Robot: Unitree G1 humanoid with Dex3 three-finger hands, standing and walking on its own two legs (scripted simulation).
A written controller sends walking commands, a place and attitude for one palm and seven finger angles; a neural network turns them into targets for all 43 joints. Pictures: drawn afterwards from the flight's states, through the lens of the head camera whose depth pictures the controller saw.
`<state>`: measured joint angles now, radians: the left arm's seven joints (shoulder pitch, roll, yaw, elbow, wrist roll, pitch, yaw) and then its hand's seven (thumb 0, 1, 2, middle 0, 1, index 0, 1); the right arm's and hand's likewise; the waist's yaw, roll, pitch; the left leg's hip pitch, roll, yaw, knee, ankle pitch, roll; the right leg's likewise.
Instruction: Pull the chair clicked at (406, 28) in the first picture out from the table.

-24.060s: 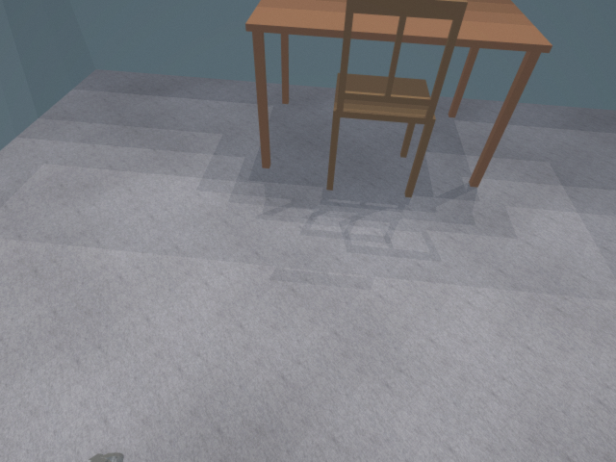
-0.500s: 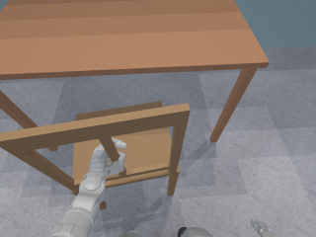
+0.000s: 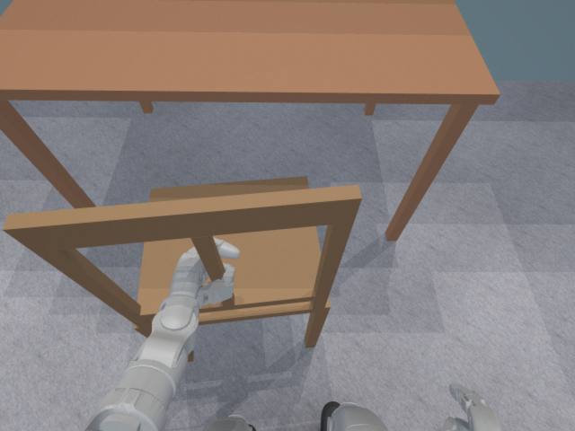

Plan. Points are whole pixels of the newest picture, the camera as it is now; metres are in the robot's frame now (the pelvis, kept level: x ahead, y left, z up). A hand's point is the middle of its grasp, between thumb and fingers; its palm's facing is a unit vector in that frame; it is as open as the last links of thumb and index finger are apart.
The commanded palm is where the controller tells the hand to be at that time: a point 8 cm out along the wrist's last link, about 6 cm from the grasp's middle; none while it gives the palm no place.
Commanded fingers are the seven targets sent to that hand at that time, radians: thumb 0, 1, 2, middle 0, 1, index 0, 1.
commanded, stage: step backward, pulling the chair out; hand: left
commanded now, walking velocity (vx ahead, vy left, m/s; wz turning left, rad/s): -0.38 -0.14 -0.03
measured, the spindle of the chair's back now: (217, 273) +0.36 +0.12 -0.09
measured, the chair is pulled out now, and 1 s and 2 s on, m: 0.29 0.47 0.65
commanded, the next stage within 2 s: stop walking, hand still on the chair in 1.68 s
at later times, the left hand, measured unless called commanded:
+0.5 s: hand (225, 336) +0.25 +0.09 -0.06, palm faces -0.08 -0.98 -0.15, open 5.2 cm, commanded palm +0.22 +0.15 -0.06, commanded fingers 0.00 0.90 0.90 -0.50 -1.45 -0.50 -1.45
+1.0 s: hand (217, 411) +0.15 +0.10 -0.06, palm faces -0.10 -0.98 -0.14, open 5.2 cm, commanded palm +0.13 +0.15 -0.06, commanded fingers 0.00 0.90 0.90 -0.50 -1.45 -0.50 -1.45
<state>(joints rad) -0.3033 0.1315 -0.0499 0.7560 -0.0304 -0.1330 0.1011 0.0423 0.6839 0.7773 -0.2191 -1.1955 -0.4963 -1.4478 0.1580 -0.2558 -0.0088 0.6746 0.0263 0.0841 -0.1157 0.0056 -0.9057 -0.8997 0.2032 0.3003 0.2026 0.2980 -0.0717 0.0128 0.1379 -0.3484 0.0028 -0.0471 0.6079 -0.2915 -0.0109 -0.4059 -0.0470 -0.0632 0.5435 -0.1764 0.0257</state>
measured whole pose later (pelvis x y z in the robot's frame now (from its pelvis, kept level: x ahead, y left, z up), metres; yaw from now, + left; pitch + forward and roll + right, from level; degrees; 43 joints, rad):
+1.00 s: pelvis -0.18 +0.01 +0.00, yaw +0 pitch +1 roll +0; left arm -0.32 0.13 -0.08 0.74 -0.03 -0.13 0.10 0.03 0.70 0.78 -0.20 -1.19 -0.50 -1.45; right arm 0.15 -0.24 -0.01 0.67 0.01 0.08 -0.11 0.01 -0.91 -0.90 0.20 0.30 0.20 0.30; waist -0.05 -0.02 0.15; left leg -0.33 0.02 0.00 0.60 -0.29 -0.02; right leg -0.44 -0.08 -0.04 0.63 -0.24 0.02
